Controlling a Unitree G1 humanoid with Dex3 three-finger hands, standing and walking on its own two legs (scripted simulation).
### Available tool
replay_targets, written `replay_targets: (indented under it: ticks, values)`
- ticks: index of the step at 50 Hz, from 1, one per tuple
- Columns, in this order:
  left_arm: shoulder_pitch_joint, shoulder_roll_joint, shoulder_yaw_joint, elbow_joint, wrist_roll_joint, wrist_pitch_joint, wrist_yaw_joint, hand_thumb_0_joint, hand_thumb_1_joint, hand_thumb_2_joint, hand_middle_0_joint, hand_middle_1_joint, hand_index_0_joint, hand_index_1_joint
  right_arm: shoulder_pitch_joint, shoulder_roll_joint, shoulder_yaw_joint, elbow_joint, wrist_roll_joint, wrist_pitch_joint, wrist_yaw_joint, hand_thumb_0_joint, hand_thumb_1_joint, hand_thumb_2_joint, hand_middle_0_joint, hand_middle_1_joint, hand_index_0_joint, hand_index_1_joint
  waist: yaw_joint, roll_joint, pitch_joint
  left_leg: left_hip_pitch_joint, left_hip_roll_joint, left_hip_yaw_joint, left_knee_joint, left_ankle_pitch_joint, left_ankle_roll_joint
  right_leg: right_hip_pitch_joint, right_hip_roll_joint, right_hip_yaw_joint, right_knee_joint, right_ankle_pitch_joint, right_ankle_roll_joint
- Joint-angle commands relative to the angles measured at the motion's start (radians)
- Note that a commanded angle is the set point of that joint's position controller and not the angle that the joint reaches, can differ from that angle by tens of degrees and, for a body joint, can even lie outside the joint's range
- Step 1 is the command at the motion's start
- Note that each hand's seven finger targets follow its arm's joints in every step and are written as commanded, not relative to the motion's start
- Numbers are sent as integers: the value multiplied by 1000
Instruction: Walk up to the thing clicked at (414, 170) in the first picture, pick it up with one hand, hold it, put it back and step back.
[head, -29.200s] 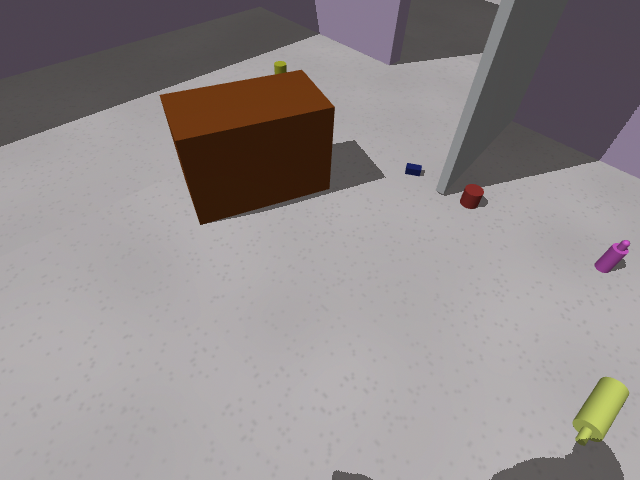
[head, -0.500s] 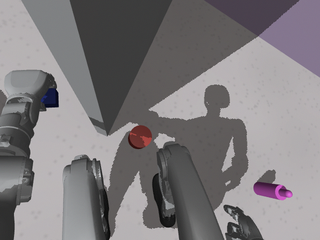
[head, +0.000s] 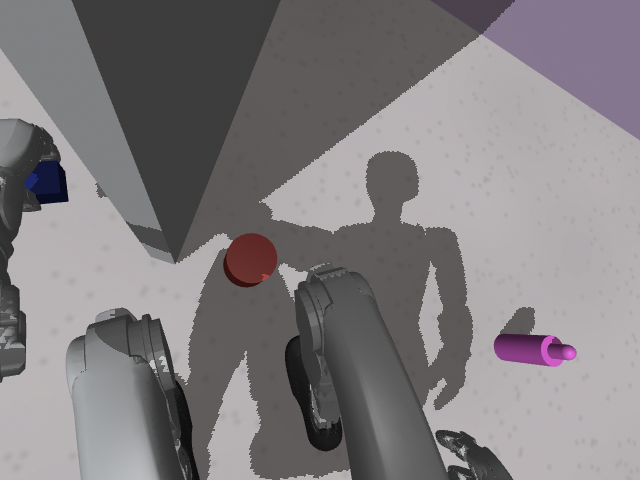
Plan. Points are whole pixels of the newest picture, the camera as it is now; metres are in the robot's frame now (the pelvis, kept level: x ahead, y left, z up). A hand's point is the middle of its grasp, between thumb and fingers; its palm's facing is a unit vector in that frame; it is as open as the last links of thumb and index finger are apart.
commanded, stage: crouch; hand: left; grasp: from above
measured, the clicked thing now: (29, 184) +0.51 +0.26 -0.20
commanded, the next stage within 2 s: lower in 0.34 s
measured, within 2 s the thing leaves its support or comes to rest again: rests again in 1.76 s
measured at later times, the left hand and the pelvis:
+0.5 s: hand (23, 182) +0.51 +0.26 -0.19, palm faces -0.45 -0.03 -0.89, open 7.2 cm; pelvis +0.00 +0.00 -0.03, yaw -2 degrees
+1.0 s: hand (42, 193) +0.51 +0.26 -0.24, palm faces -0.45 -0.03 -0.89, open 7.2 cm; pelvis +0.00 +0.00 -0.05, yaw -4 degrees
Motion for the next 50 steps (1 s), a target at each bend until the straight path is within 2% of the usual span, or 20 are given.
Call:
replay_targets:
  ticks: [1, 2, 6, 11, 15, 18, 21, 22, 23, 24, 27, 31, 32, 33, 36, 37, 42, 45, 48, 50]
  values:
    - [-393, 233, 19, -150, -9, -7, 37, 0, 838, 165, -1128, -268, -1184, -211, 195, -249, -60, -18, -5, -8, -18, 0, -906, -900, 200, 300, 200, 300, -11, 317, -678, 490, -19, 70, -228, 147, 22, 331, 31, -82, -208, 179, -71]
    - [-393, 229, 17, -132, -6, -7, 35, 0, 835, 186, -1130, -279, -1184, -224, 195, -251, -58, -17, -9, -8, -17, 0, -907, -901, 200, 300, 200, 300, -22, 310, -666, 476, -19, 72, -215, 135, 24, 320, 32, -83, -208, 173, -69]
    - [-398, 254, 21, -119, -4, -11, 41, 0, 819, 170, -1117, -253, -1170, -200, 196, -259, -42, -18, -13, -10, -18, 0, -903, -899, 200, 300, 200, 300, -28, 317, -649, 445, -22, 65, -203, 114, 24, 301, 31, -92, -191, 154, -70]
    - [-399, 291, 31, -139, 9, -10, 43, 0, 822, 193, -1135, -258, -1180, -213, 199, -267, -28, -19, -12, -9, -16, 0, -907, -901, 200, 300, 200, 300, -16, 343, -664, 451, -20, 62, -187, 146, 21, 301, 34, -101, -167, 186, -71]
    - [-385, 264, 16, -116, 3, -2, 43, 0, 857, 215, -1160, -272, -1203, -227, 205, -269, -20, -21, -13, -11, -12, 0, -908, -901, 200, 300, 200, 300, -39, 329, -634, 433, -17, 60, -169, 162, 24, 302, 35, -108, -159, 212, -67]
    - [-379, 281, 21, -133, -4, 1, 36, 0, 844, 223, -1153, -276, -1195, -234, 208, -271, -17, -24, -10, -7, -11, 0, -909, -902, 200, 300, 200, 300, -24, 338, -659, 438, -17, 64, -153, 194, 25, 327, 36, -102, -154, 244, -64]
    - [-373, 279, 19, -133, -12, -1, 31, 0, 868, 222, -1169, -279, -1211, -236, 217, -273, -14, -24, -13, -7, -8, 0, -911, -903, 200, 300, 200, 300, -34, 328, -648, 411, -16, 63, -144, 196, 27, 343, 37, -105, -153, 250, -60]
    - [-370, 272, 12, -146, -16, -3, 27, 0, 872, 214, -1175, -276, -1217, -233, 210, -270, -13, -24, -11, -5, -8, 0, -912, -903, 200, 300, 200, 300, -27, 323, -656, 419, -14, 61, -139, 205, 27, 342, 40, -104, -150, 259, -61]
    - [-380, 289, 14, -147, -11, -5, 22, 0, 847, 229, -1169, -259, -1205, -223, 211, -274, -14, -22, -11, -2, -7, 0, -906, -899, 200, 300, 200, 300, -31, 324, -668, 420, -12, 60, -132, 210, 28, 347, 42, -103, -151, 265, -59]
    - [-379, 296, 19, -142, -10, -7, 23, 0, 842, 234, -1165, -268, -1202, -231, 217, -277, -12, -26, -11, -1, -7, 0, -906, -899, 200, 300, 200, 300, -30, 322, -661, 418, -14, 56, -135, 215, 27, 343, 41, -107, -146, 267, -60]
    - [-365, 269, 2, -86, -16, -13, 20, 0, 872, 272, -1198, -282, -1229, -251, 210, -279, -1, -27, -17, -2, -3, 0, -908, -900, 200, 300, 200, 300, -55, 292, -590, 382, -12, 50, -121, 188, 30, 322, 43, -114, -146, 246, -58]
    - [-383, 310, 17, -94, 0, -35, 35, 0, 879, 266, -1191, -299, -1228, -262, 209, -287, 12, -28, -24, -4, -2, 0, -906, -899, 200, 300, 200, 300, -46, 310, -608, 376, -14, 46, -114, 183, 28, 329, 44, -118, -134, 240, -58]
    - [-360, 308, 14, -56, 11, -35, 39, 0, 910, 255, -1210, -297, -1250, -257, 206, -283, 16, -29, -28, -6, 0, 0, -906, -899, 200, 300, 200, 300, -52, 315, -592, 377, -12, 49, -104, 188, 28, 333, 47, -116, -129, 248, -57]
    - [-395, 327, 27, -83, 13, -42, 48, 0, 941, 260, -1224, -310, -1267, -266, 210, -295, 16, -33, -30, -9, 0, 0, -905, -899, 200, 300, 200, 300, -59, 329, -600, 395, -13, 40, -111, 189, 24, 309, 44, -127, -122, 241, -60]
    - [-386, 323, 24, -69, 26, -48, 71, 0, 965, 250, -1232, -323, -1281, -274, 201, -301, 22, -38, -35, -15, 2, 0, -906, -899, 200, 300, 200, 300, -64, 372, -586, 429, -11, 35, -109, 192, 18, 278, 45, -136, -109, 244, -63]
    - [-392, 331, 26, -61, 32, -48, 77, 0, 963, 261, -1234, -320, -1279, -274, 199, -304, 26, -38, -39, -18, 4, 0, -906, -899, 200, 300, 200, 300, -81, 370, -583, 423, -10, 33, -99, 196, 20, 286, 45, -138, -106, 253, -60]
    - [-390, 367, 49, -54, 41, -46, 122, 0, 945, 253, -1217, -314, -1262, -268, 193, -314, 39, -42, -50, -33, 7, 0, -903, -898, 200, 300, 200, 300, -73, 385, -580, 404, -9, 30, -94, 171, 21, 276, 47, -144, -99, 233, -61]
    - [-398, 364, 45, -41, 50, -39, 132, 0, 949, 258, -1216, -325, -1261, -278, 197, -321, 43, -44, -55, -45, 10, 0, -905, -898, 200, 300, 200, 300, -97, 406, -562, 416, -7, 22, -94, 164, 17, 248, 46, -154, -91, 223, -65]
    - [-385, 377, 46, -38, 51, -27, 139, 0, 905, 257, -1187, -275, -1227, -233, 205, -325, 51, -44, -57, -56, 15, 0, -893, -894, 201, 300, 200, 300, -97, 406, -571, 424, -4, 21, -80, 195, 18, 275, 50, -152, -86, 257, -62]
    - [-358, 340, 25, 27, 37, -18, 142, 0, 896, 237, -1178, -274, -1222, -229, 194, -321, 58, -49, -57, -62, 19, 0, -893, -894, 201, 300, 200, 300, -109, 380, -527, 396, 0, 15, -79, 176, 20, 264, 53, -155, -87, 245, -62]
